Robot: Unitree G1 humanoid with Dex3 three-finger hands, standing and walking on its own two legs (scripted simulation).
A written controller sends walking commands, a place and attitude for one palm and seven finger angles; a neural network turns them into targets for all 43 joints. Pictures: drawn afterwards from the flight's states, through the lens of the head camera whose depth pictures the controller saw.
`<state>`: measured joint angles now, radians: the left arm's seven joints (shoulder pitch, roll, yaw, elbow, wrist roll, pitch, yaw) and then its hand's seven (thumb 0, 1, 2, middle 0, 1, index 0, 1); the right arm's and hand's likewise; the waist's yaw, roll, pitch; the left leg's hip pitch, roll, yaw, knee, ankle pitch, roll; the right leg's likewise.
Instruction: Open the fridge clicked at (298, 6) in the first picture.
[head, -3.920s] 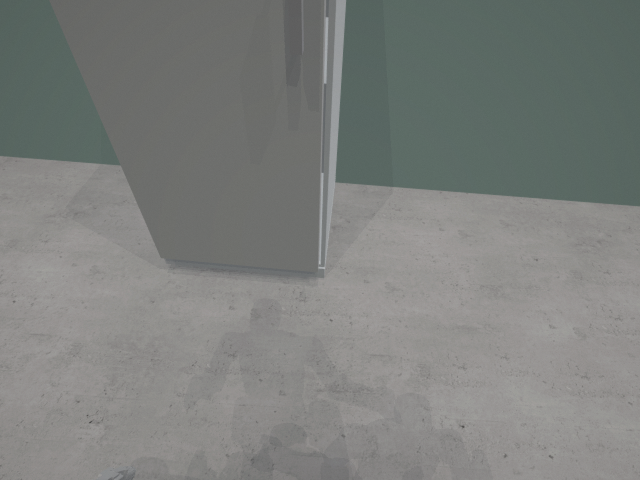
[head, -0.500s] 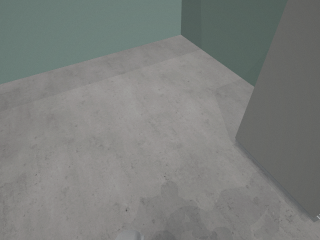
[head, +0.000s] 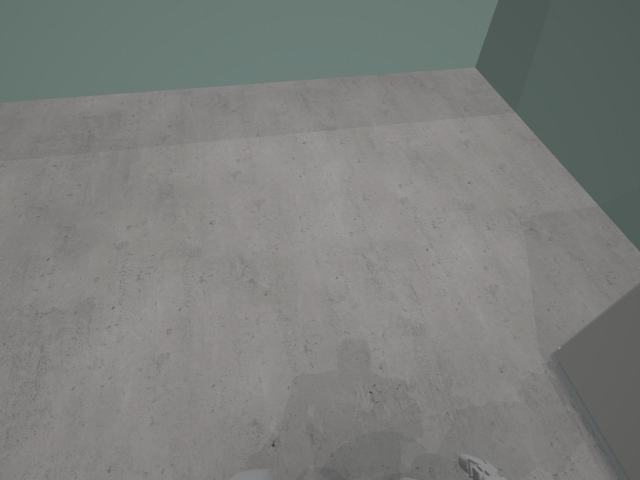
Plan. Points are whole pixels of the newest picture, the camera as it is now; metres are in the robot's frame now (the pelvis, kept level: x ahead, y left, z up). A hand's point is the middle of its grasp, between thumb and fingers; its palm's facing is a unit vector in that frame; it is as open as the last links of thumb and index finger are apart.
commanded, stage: turn to face it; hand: right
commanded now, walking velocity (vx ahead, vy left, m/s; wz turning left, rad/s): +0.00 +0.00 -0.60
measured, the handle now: out of the picture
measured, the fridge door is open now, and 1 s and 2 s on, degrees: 0 0 0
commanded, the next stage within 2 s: take the last steps up to it in 1.92 s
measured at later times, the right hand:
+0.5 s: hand out of the picture +0.06 -0.27 -0.16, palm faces +0.32 +0.92 -0.22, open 7.4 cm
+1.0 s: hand out of the picture +0.03 -0.18 -0.13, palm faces +0.56 +0.78 -0.27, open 7.4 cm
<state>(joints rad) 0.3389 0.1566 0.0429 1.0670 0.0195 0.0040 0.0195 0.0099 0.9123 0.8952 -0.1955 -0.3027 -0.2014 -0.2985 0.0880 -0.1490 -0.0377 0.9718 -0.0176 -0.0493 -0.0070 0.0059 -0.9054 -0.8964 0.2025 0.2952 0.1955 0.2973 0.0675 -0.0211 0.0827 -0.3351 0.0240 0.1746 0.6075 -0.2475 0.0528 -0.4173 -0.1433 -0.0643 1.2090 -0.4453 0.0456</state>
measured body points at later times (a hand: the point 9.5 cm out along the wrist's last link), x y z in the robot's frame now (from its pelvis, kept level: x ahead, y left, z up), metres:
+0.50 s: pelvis +0.05 -0.05 +0.02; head +0.08 -0.09 +0.46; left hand +0.17 +0.18 -0.11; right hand +0.04 -0.32 -0.14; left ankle +0.07 +0.13 -0.64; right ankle +0.07 -0.11 -0.72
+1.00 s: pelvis +0.06 +0.03 +0.01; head +0.09 +0.04 +0.46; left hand +0.27 +0.22 -0.14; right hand +0.00 -0.22 -0.11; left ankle +0.11 +0.13 -0.72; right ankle -0.01 -0.09 -0.64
